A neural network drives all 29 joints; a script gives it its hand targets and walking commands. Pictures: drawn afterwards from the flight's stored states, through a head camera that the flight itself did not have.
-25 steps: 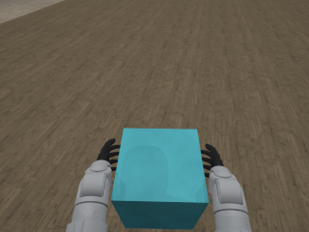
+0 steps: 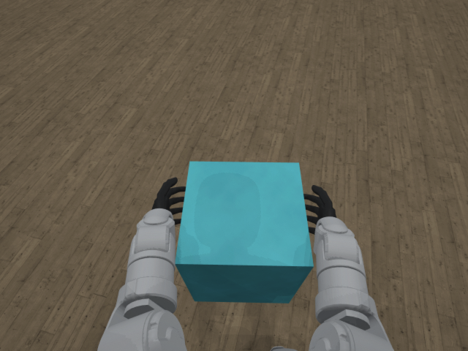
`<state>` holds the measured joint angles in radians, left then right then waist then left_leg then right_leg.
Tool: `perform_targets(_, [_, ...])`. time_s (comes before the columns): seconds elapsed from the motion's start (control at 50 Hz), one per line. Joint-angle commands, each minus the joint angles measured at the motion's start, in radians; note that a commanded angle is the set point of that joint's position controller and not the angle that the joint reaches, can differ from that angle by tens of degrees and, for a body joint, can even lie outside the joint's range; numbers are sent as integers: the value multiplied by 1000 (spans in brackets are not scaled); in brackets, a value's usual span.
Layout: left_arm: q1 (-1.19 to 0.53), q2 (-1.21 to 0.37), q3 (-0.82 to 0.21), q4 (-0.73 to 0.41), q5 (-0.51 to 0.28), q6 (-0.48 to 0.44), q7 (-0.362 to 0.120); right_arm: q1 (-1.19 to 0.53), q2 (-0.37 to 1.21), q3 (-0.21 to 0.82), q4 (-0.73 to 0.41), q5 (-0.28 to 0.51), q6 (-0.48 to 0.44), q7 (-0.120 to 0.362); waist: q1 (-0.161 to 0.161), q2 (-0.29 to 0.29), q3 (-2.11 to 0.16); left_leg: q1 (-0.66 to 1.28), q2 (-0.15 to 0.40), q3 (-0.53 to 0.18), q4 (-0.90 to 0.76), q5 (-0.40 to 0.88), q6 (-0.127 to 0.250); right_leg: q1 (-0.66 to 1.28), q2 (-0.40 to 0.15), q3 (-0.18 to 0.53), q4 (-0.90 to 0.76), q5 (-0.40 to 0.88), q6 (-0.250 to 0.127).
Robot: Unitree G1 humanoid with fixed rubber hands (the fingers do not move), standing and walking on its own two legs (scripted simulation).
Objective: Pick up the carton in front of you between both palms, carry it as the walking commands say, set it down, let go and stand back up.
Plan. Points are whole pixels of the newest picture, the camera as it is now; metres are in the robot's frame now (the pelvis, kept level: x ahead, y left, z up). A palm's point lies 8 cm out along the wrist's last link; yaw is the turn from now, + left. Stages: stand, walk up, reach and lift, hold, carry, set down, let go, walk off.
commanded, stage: set down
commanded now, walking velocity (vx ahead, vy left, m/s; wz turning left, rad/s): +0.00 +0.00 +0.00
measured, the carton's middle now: (242, 237) +0.35 +0.00 -0.07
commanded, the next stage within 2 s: none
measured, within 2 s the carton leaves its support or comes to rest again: neither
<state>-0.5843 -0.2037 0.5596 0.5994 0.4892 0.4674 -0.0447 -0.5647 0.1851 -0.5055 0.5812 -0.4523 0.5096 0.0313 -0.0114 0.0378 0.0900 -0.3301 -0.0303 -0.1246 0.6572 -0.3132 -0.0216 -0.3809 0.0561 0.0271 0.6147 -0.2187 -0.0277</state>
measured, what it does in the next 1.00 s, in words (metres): lowers itself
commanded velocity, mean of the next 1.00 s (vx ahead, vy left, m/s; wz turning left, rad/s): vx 0.00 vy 0.00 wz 0.00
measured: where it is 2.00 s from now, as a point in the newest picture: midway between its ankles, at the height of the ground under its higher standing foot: outside the picture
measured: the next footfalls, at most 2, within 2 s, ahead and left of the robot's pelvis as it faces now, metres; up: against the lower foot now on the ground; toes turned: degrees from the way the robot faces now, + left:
none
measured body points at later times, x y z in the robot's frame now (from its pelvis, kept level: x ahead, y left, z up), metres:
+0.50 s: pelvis -0.02 +0.02 -0.12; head +0.20 -0.01 +0.28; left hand +0.40 +0.13 -0.19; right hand +0.40 -0.17 -0.20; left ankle +0.03 +0.14 -0.72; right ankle +0.07 -0.10 -0.72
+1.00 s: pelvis -0.05 +0.01 -0.24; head +0.24 -0.04 +0.10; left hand +0.44 +0.11 -0.35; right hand +0.43 -0.20 -0.36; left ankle +0.03 +0.14 -0.72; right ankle +0.07 -0.10 -0.72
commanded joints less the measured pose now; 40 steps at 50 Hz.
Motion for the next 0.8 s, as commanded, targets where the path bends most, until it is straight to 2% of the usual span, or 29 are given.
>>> perform_targets(0.0, [-380,-631,-297,82,-121,-101,-122,-408,584,296,55,104,-126,137,-11,-32,-274,-280,-80,63,-61,46,38,125,22,43,-10,96,16])
perform_targets(0.06, [-382,-677,-377,66,-165,-209,-112,-419,616,374,53,136,-239,141,-9,-30,-423,-361,-98,67,21,128,19,53,36,33,90,216,20])
perform_targets(0.14, [-442,-787,-560,33,-254,-325,-93,-497,698,537,24,210,-357,159,-10,-34,-713,-457,-118,75,141,230,-9,-2,52,34,239,336,22])
perform_targets(0.22, [-493,-853,-739,-50,-340,-373,-62,-546,734,690,-45,283,-403,173,-30,-43,-1060,-515,-129,81,271,348,-35,-65,61,19,376,457,30])
perform_targets(0.28, [-497,-868,-799,-90,-374,-364,-39,-546,730,729,-65,310,-391,177,-47,-51,-1176,-573,-139,84,346,348,-44,-161,69,4,440,437,35])
perform_targets(0.4, [-532,-879,-742,-24,-360,-294,-37,-578,708,666,20,298,-324,207,-50,-30,-1030,-759,-149,93,421,102,-37,-456,80,-14,501,150,31])
perform_targets(0.46, [-577,-870,-691,16,-348,-273,-36,-617,695,619,72,285,-302,213,-54,-27,-992,-846,-152,100,463,34,-34,-548,79,-18,542,84,28])
perform_targets(0.6, [-680,-827,-619,67,-342,-283,-16,-692,657,557,135,280,-305,199,-68,-37,-1037,-1015,-170,124,593,12,-35,-664,79,-22,660,97,37])
perform_targets(0.78, [-823,-778,-619,65,-377,-311,27,-821,611,582,128,331,-321,159,-77,-61,-1179,-1182,-197,165,775,-21,-41,-736,87,-28,814,111,58])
